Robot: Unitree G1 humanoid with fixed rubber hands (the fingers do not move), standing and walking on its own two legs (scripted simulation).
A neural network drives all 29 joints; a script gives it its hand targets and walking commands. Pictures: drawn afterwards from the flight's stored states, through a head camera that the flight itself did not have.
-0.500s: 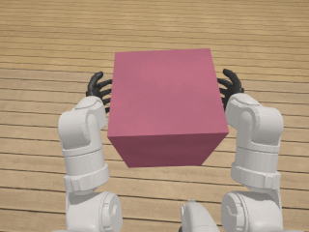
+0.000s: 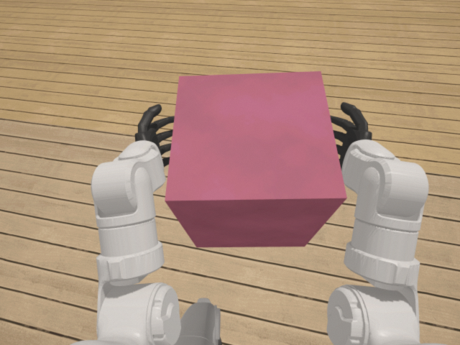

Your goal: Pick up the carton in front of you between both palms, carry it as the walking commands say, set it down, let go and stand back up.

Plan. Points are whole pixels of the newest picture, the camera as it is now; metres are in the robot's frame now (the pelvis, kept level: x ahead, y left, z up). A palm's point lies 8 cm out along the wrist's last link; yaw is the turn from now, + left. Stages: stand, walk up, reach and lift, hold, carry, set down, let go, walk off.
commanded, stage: carry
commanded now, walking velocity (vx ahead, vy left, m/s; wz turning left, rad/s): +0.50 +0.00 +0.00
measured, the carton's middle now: (249, 172) +0.38 +0.02 +0.09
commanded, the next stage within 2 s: none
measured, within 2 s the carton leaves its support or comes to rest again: neither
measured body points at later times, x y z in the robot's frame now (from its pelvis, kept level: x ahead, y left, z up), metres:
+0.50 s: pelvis +0.29 +0.04 +0.03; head +0.33 +0.05 +0.48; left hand +0.68 +0.17 +0.18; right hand +0.66 -0.14 +0.19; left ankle +0.26 +0.11 -0.71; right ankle +0.40 -0.10 -0.63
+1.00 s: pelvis +0.59 +0.00 +0.05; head +0.62 +0.00 +0.50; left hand +0.96 +0.17 +0.21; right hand +0.97 -0.14 +0.21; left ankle +0.72 +0.13 -0.62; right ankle +0.53 -0.08 -0.68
